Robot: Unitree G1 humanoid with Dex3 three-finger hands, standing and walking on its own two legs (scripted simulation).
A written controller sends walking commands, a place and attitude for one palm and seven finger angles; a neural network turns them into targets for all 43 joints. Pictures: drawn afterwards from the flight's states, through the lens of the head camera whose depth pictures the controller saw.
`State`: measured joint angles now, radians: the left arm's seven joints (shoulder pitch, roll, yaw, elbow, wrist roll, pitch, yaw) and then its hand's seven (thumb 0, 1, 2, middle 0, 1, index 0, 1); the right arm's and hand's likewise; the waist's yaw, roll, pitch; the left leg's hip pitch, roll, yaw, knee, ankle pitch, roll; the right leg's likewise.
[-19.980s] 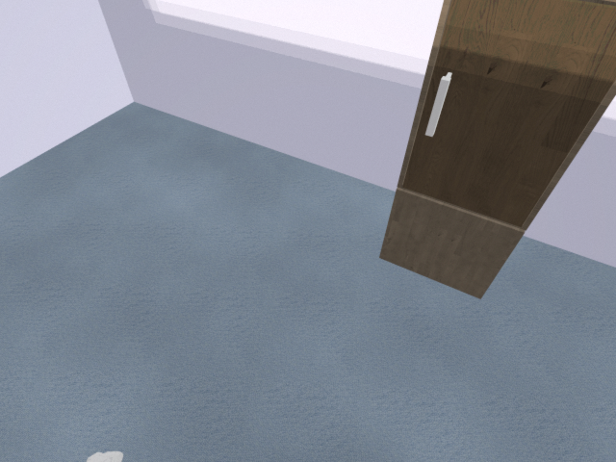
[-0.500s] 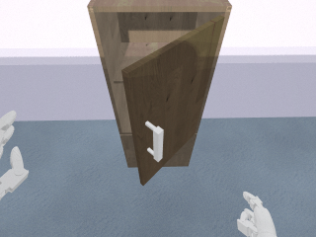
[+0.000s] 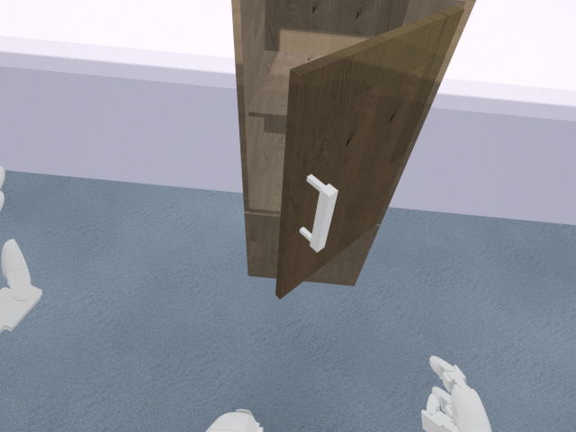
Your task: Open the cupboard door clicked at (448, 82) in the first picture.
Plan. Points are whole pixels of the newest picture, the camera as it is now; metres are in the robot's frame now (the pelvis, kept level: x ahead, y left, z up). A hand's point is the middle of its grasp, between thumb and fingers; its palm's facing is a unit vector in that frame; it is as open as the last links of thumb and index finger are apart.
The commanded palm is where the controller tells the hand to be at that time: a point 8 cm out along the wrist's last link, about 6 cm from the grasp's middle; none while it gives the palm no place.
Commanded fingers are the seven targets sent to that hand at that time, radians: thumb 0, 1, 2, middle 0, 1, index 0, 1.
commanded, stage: step back with the hand held close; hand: left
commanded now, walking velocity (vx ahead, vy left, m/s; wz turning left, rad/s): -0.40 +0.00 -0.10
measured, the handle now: (315, 214) +0.47 +0.00 -0.01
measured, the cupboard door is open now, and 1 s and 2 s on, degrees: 46 46 46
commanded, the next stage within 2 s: stop stepping back and stand still in 0.46 s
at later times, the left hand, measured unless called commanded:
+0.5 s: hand (43, 334) +0.16 +0.24 +0.17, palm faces +0.25 -0.86 -0.44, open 7.4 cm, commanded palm +0.09 +0.28 +0.19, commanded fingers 0.00 0.90 0.90 -0.20 -0.30 -0.20 -0.30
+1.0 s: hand out of the picture +0.03 +0.26 +0.18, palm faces +0.44 -0.82 -0.36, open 7.4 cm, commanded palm -0.04 +0.30 +0.19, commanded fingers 0.00 0.90 0.90 -0.20 -0.30 -0.20 -0.30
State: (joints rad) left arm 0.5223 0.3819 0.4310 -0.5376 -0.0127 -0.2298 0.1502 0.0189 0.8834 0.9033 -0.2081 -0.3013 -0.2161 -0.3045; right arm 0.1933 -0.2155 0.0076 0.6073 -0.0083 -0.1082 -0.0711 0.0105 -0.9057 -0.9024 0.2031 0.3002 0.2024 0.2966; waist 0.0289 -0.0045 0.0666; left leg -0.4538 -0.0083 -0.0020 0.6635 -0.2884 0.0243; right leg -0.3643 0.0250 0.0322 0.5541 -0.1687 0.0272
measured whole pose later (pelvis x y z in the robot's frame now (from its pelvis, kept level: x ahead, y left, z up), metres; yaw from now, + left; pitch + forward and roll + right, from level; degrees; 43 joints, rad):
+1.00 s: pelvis -0.20 +0.01 +0.01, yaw -4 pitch +0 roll +1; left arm 0.45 0.37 0.41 -0.42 -0.02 -0.18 0.17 0.02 0.88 0.90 -0.21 -0.30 -0.21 -0.30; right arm 0.28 -0.19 0.02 0.69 -0.02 -0.14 -0.10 0.01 -0.91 -0.90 0.20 0.30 0.20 0.30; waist -0.01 -0.05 -0.06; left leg -0.26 0.02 0.04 0.57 -0.31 -0.01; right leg -0.30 0.00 -0.06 0.65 -0.37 -0.02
